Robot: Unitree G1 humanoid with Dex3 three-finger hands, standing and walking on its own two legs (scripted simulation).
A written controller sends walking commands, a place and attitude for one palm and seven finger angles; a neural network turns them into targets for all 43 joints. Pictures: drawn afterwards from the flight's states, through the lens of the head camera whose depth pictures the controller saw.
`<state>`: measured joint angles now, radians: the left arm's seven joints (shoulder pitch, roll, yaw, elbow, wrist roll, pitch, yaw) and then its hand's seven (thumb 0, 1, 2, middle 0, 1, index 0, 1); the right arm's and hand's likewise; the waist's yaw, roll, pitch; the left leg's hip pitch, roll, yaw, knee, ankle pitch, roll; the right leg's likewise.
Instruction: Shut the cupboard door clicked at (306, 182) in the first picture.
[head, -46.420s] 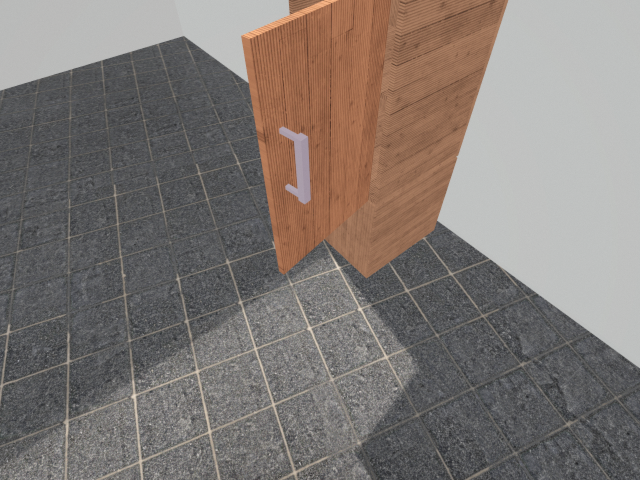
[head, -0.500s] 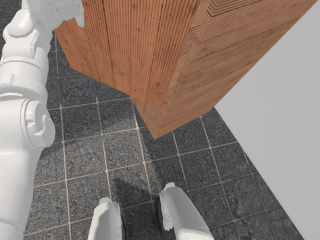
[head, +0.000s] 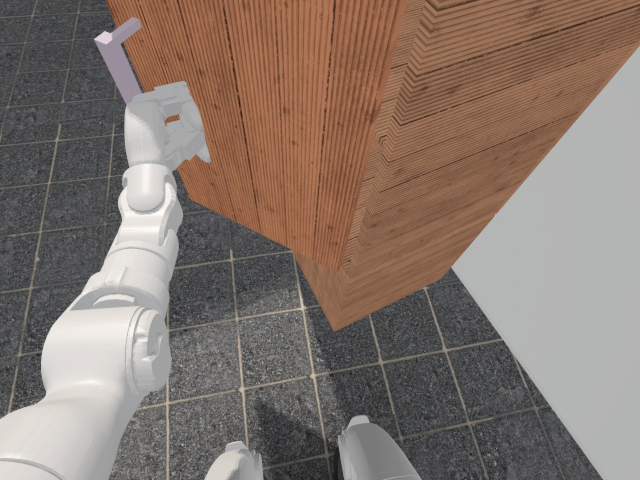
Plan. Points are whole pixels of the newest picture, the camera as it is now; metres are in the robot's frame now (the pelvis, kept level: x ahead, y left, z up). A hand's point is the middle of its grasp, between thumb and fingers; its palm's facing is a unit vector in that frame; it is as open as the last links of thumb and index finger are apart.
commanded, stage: pull the fist back off the door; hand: left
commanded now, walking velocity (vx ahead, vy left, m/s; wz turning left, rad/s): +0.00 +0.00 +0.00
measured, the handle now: (140, 83) +0.64 +0.17 +0.07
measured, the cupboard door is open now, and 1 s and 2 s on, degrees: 36 36 36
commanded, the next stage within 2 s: draw the hand back to the body in 0.30 s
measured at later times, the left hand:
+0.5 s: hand (202, 170) +0.47 +0.09 +0.08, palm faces +0.05 -1.00 +0.01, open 3.1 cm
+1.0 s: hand (91, 263) +0.33 +0.16 +0.15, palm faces +0.03 -0.99 -0.12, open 3.1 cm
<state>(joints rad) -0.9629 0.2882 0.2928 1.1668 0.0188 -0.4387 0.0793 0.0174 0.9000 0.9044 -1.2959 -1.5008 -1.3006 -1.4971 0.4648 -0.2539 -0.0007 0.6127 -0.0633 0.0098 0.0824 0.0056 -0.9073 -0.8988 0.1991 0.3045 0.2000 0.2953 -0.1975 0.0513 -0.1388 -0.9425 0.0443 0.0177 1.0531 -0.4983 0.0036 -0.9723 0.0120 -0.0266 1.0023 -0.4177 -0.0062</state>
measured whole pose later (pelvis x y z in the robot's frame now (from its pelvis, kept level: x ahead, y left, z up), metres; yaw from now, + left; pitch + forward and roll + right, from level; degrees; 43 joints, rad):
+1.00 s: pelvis +0.01 +0.00 +0.05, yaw +1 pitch +4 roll +0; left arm -0.12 0.23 0.09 0.28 -0.14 -0.19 -0.07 0.02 0.90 0.90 -1.23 -1.43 -1.24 -1.42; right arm 0.23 -0.25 0.00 0.54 0.05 0.00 -0.06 0.01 -0.91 -0.90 0.20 0.30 0.20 0.30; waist -0.02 0.04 -0.08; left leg -0.40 0.01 0.03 0.71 -0.38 0.01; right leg -0.44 -0.01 -0.02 0.69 -0.33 0.00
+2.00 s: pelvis +0.02 +0.00 +0.08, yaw +2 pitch -4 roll +0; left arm 0.46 0.34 0.34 -0.38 -0.06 -0.09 0.10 0.02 0.89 0.90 -0.21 -0.31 -0.22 -0.31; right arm 0.21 -0.22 0.02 0.63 0.01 -0.12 -0.09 0.02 -0.91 -0.90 0.20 0.30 0.20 0.30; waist 0.06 0.07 0.00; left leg -0.08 0.01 0.01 0.44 -0.27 0.00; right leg -0.12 -0.01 -0.04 0.43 -0.23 0.00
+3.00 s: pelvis -0.09 +0.01 +0.05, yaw +3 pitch -2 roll -1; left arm 0.45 0.37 0.44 -0.50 0.00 -0.25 0.14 0.02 0.89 0.90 -0.21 -0.30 -0.21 -0.30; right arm 0.24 -0.22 0.01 0.58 0.00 -0.07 -0.06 0.01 -0.90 -0.90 0.20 0.31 0.20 0.30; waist 0.01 -0.01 0.02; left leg -0.46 0.00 0.01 0.77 -0.41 0.03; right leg -0.44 -0.02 -0.01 0.64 -0.17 0.02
